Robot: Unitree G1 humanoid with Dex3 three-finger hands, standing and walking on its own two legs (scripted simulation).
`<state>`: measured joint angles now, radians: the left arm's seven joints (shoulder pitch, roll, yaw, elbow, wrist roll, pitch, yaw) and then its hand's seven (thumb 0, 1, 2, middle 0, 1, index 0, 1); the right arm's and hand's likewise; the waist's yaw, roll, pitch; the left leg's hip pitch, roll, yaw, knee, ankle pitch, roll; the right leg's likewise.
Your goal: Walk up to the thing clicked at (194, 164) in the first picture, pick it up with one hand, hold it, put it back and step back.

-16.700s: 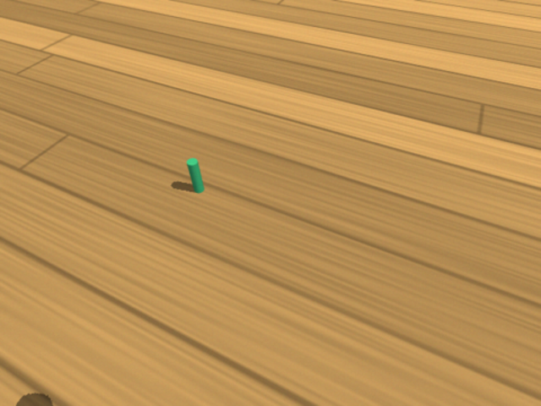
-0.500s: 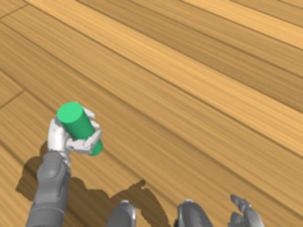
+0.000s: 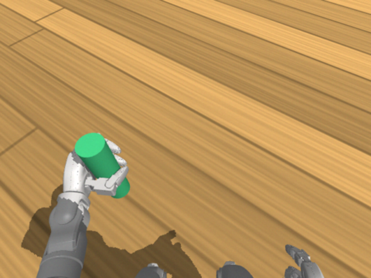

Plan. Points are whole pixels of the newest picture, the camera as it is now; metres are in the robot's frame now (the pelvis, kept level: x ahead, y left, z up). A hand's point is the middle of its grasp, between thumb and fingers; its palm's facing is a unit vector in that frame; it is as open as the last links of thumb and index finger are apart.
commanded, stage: lift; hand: left
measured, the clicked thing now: (107, 170) +0.34 +0.18 +0.03
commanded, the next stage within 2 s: hold in 0.06 s
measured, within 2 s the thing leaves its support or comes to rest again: neither
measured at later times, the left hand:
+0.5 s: hand (109, 164) +0.34 +0.17 +0.06, palm faces +0.02 -1.00 -0.01, open 7.3 cm
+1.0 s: hand (109, 160) +0.34 +0.16 +0.07, palm faces +0.02 -1.00 +0.00, open 7.3 cm
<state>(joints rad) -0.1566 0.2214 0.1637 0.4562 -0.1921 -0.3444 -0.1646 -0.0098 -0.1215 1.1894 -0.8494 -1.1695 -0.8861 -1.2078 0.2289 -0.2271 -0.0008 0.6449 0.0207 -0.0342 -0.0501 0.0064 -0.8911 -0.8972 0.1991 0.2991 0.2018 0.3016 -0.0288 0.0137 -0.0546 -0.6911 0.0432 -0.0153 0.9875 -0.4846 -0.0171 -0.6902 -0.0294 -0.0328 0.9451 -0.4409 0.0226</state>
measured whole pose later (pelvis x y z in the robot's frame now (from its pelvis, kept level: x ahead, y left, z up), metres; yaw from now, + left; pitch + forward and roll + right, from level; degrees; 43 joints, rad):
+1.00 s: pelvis +0.01 +0.00 +0.02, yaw +0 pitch +6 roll -1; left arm -0.15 0.20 0.16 0.47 -0.19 -0.34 -0.16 -0.01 -0.12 1.19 -0.85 -1.17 -0.89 -1.21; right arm 0.22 -0.22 0.00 0.66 0.02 -0.02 -0.05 0.01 -0.90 -0.90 0.20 0.30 0.20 0.30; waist -0.02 0.01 -0.02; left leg -0.51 0.04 -0.01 0.83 -0.43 -0.02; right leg -0.51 -0.03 -0.03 0.80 -0.39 0.02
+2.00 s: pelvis +0.01 +0.00 +0.02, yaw +0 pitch +6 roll -1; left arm -0.16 0.20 0.15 0.50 -0.18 -0.36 -0.17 -0.01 -0.12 1.19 -0.85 -1.17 -0.89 -1.20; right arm 0.23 -0.22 -0.01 0.67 0.02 -0.03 -0.04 0.01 -0.90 -0.90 0.20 0.30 0.20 0.30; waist -0.02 0.01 -0.02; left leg -0.50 0.04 0.00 0.82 -0.42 -0.01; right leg -0.50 -0.03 -0.02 0.78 -0.38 0.03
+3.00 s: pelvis +0.00 +0.00 +0.02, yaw +0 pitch +6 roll -1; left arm -0.16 0.20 0.15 0.53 -0.18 -0.38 -0.16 -0.01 -0.12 1.18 -0.85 -1.16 -0.89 -1.20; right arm 0.23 -0.22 -0.01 0.68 0.01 -0.04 -0.04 0.01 -0.89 -0.90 0.20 0.30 0.20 0.30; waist -0.02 0.01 -0.02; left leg -0.52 0.04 0.00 0.83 -0.42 -0.02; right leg -0.52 -0.03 -0.02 0.80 -0.38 0.02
